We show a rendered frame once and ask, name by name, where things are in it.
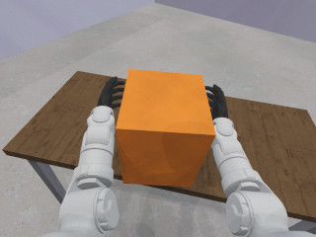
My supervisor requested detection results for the robot right upper arm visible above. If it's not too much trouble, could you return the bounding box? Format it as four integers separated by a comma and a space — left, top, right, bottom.
225, 191, 316, 237

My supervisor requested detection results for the robot left forearm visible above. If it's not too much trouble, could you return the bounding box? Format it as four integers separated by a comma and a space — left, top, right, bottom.
58, 106, 116, 227

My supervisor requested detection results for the left robot hand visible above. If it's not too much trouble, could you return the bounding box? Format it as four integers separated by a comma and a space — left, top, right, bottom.
97, 76, 125, 109

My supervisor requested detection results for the carton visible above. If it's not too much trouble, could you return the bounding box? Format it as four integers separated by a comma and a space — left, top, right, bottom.
116, 69, 216, 188

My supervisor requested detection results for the robot left upper arm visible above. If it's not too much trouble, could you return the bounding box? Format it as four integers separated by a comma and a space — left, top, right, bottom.
40, 187, 119, 237

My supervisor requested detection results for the robot right forearm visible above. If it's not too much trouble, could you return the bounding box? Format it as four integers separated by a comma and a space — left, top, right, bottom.
210, 118, 288, 227

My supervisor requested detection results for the table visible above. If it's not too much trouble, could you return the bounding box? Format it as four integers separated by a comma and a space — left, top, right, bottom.
2, 71, 316, 235

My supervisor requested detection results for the right robot hand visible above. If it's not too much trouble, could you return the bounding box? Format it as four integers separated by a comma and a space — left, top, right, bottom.
204, 84, 229, 120

